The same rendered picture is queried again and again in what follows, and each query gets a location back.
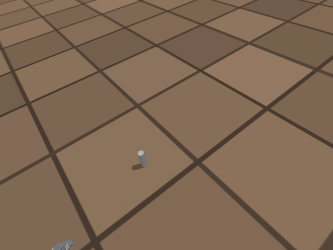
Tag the can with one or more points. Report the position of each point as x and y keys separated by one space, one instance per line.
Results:
x=142 y=158

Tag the left robot hand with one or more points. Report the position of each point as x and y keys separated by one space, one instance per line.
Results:
x=66 y=245

